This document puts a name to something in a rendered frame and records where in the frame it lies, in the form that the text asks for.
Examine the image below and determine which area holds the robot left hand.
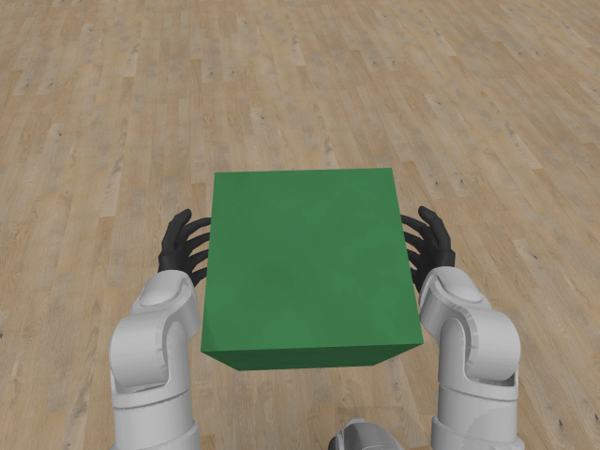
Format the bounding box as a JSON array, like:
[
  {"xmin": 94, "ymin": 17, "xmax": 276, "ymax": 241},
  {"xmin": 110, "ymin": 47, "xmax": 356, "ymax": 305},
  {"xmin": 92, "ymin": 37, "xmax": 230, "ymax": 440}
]
[{"xmin": 157, "ymin": 209, "xmax": 211, "ymax": 288}]

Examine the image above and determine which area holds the right robot shin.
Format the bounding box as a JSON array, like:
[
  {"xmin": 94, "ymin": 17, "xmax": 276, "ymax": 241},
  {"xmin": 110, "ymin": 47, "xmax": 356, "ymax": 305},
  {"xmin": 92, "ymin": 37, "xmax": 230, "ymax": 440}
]
[{"xmin": 343, "ymin": 418, "xmax": 366, "ymax": 430}]

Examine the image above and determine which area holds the right robot thigh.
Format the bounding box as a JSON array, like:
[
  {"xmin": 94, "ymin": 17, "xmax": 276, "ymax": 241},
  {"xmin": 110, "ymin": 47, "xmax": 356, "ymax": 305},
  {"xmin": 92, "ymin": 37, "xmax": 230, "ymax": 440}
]
[{"xmin": 336, "ymin": 423, "xmax": 404, "ymax": 450}]

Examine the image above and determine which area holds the robot left forearm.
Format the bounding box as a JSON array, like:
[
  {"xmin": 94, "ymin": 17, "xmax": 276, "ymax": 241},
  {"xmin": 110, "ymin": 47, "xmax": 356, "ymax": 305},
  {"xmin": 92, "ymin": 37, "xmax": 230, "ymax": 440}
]
[{"xmin": 109, "ymin": 270, "xmax": 202, "ymax": 450}]

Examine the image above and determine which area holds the robot right hand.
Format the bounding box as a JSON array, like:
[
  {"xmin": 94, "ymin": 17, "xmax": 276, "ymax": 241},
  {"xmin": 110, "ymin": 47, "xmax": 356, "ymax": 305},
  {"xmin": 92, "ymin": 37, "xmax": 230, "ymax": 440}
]
[{"xmin": 400, "ymin": 206, "xmax": 456, "ymax": 294}]

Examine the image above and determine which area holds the carton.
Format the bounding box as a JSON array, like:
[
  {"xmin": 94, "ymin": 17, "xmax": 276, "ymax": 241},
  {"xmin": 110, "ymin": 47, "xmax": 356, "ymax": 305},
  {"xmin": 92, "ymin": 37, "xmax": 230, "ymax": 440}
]
[{"xmin": 201, "ymin": 168, "xmax": 424, "ymax": 371}]

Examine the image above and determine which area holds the robot right forearm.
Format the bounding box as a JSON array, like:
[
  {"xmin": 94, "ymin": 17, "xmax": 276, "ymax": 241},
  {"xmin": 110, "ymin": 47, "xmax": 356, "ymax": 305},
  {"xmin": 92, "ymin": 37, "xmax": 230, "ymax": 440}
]
[{"xmin": 418, "ymin": 266, "xmax": 525, "ymax": 450}]

